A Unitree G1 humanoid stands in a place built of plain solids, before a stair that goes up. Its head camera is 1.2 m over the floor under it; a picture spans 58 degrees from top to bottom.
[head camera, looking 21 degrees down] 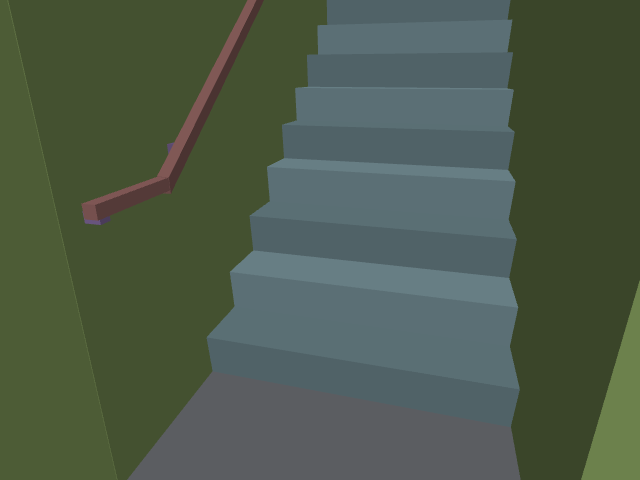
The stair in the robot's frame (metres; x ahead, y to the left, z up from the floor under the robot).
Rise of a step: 0.19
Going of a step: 0.24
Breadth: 1.20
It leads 15 degrees to the right of straight ahead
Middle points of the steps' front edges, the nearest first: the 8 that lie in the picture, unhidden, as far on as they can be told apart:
1.37 -0.11 0.18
1.60 -0.17 0.37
1.84 -0.24 0.56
2.07 -0.30 0.75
2.31 -0.37 0.94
2.55 -0.43 1.12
2.78 -0.50 1.31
3.02 -0.56 1.50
